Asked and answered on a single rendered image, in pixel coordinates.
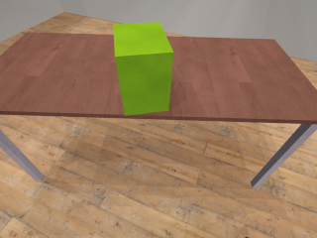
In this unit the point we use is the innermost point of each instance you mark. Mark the table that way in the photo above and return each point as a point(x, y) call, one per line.
point(212, 79)

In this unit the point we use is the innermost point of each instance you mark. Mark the carton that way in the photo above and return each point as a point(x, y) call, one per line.
point(144, 60)

